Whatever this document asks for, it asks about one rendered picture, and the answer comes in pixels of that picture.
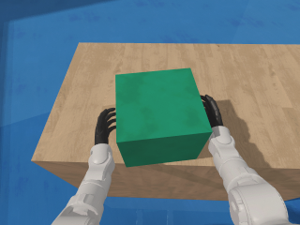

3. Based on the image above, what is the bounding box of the right robot upper arm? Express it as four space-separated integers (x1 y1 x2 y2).
228 183 300 225

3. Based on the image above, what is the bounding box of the right robot hand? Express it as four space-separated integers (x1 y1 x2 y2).
200 95 223 128

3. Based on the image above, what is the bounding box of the left robot forearm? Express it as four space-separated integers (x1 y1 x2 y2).
51 143 115 225

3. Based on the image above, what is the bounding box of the left robot upper arm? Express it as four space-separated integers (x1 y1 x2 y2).
52 216 99 225

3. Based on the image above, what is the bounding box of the right robot forearm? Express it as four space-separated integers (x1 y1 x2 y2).
208 126 289 219

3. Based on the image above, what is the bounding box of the pedestal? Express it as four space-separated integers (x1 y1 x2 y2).
31 42 300 202

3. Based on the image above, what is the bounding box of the left robot hand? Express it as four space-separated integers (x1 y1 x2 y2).
95 108 116 145

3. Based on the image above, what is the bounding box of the carton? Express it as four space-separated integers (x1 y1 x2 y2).
115 67 213 168

